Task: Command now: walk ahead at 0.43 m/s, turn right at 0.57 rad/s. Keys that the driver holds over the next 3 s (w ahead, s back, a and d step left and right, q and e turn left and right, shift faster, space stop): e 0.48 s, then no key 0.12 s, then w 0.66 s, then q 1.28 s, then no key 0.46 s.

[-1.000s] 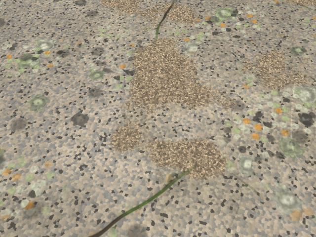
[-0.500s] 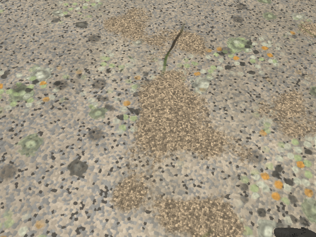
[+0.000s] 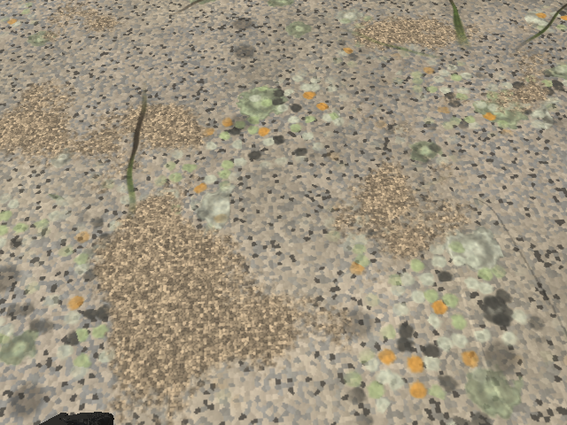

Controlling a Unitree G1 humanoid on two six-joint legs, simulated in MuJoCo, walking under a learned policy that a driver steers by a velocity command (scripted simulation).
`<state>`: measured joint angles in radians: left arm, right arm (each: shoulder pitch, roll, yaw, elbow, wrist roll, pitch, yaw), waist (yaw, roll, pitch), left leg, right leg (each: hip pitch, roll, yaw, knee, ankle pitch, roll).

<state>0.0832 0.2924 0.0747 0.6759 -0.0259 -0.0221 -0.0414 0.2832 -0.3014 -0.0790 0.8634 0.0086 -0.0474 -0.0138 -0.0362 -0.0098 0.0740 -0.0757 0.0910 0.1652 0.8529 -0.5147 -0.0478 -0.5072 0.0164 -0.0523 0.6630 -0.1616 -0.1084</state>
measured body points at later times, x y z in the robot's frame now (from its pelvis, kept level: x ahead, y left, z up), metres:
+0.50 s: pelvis +0.20 +0.01 +0.02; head +0.23 +0.01 +0.46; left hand +0.41 +0.26 -0.08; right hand +0.31 -0.30 -0.07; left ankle +0.31 +0.10 -0.71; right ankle +0.10 -0.07 -0.67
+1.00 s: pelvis +0.27 -0.04 +0.04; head +0.27 -0.07 +0.48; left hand +0.41 +0.21 -0.07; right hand +0.31 -0.35 -0.07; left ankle +0.42 +0.07 -0.66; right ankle +0.16 -0.11 -0.71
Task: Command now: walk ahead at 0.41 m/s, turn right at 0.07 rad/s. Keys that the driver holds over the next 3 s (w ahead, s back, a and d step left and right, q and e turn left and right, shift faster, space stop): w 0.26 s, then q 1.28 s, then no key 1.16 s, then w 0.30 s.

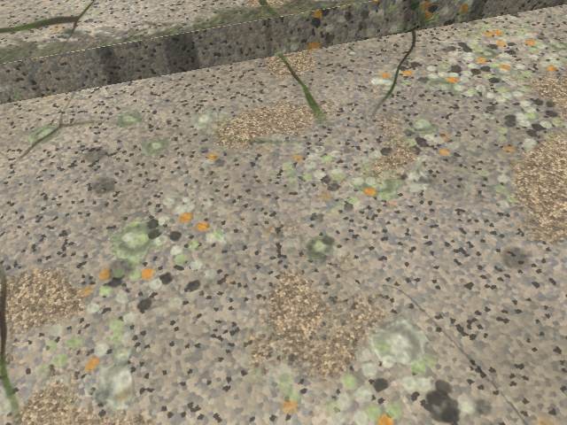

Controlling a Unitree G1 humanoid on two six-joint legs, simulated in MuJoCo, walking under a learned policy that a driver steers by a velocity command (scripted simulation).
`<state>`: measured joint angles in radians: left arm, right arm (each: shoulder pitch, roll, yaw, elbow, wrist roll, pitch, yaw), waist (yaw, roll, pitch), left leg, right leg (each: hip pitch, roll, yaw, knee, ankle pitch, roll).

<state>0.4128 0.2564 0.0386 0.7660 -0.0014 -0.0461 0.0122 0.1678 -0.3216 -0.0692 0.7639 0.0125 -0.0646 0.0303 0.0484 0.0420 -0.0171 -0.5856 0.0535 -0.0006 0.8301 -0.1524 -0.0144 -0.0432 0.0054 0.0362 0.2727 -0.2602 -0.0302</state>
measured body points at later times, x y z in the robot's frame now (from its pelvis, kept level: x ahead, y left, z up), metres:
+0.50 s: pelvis +0.22 +0.06 +0.00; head +0.26 +0.07 +0.45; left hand +0.38 +0.34 -0.10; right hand +0.31 -0.22 -0.12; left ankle +0.22 +0.15 -0.75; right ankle +0.34 -0.09 -0.69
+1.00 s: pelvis +0.31 +0.05 -0.01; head +0.35 +0.07 +0.44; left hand +0.35 +0.36 -0.11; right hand +0.55 -0.16 -0.11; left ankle +0.27 +0.17 -0.72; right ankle +0.41 -0.06 -0.75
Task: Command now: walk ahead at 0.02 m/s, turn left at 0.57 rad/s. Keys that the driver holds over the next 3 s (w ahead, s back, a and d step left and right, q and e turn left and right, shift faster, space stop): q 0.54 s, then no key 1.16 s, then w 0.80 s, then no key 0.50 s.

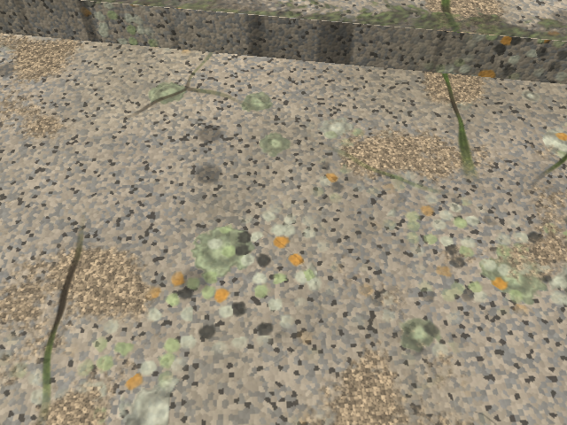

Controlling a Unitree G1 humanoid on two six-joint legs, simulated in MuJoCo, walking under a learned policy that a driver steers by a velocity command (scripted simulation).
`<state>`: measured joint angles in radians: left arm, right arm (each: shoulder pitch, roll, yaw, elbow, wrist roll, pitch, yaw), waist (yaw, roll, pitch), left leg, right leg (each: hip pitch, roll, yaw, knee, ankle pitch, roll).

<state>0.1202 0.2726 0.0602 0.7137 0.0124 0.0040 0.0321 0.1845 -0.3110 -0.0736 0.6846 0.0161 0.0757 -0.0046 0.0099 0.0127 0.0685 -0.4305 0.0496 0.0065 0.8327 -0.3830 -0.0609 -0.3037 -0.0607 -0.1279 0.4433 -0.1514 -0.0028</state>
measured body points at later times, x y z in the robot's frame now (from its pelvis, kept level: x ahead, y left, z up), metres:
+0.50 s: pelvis +0.01 +0.02 +0.00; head +0.04 +0.05 +0.45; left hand +0.10 +0.34 -0.10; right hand +0.24 -0.21 -0.08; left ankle +0.00 +0.12 -0.74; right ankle +0.07 -0.12 -0.71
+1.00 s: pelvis +0.00 +0.03 +0.00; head +0.02 +0.05 +0.45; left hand +0.01 +0.32 -0.12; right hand +0.24 -0.15 -0.10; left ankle -0.06 +0.13 -0.74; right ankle +0.07 -0.10 -0.74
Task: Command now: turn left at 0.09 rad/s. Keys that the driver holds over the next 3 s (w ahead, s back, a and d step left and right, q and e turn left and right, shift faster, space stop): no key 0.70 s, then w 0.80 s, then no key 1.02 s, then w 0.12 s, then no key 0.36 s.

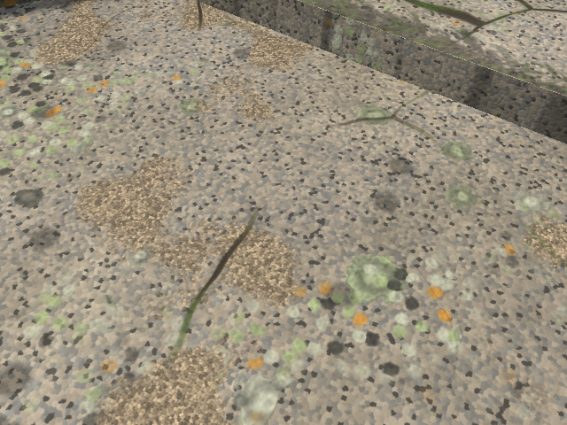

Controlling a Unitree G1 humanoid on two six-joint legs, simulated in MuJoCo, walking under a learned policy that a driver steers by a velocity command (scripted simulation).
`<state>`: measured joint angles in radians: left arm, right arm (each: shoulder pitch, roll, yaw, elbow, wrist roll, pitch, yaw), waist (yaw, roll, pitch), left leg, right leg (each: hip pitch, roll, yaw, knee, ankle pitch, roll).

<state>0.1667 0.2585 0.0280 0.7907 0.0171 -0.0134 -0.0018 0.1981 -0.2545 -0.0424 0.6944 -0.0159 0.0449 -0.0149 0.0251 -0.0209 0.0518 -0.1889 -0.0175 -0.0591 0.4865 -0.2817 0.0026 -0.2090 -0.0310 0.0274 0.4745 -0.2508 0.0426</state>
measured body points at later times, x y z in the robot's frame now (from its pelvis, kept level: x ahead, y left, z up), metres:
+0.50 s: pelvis +0.01 +0.02 +0.00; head +0.01 +0.02 +0.45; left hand +0.07 +0.30 -0.14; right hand +0.11 -0.24 -0.12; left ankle -0.01 +0.12 -0.74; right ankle +0.00 -0.15 -0.74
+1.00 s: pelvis +0.05 -0.03 -0.01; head +0.06 -0.05 +0.44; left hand +0.08 +0.24 -0.14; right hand +0.09 -0.30 -0.15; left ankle -0.02 +0.11 -0.71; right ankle +0.03 -0.12 -0.74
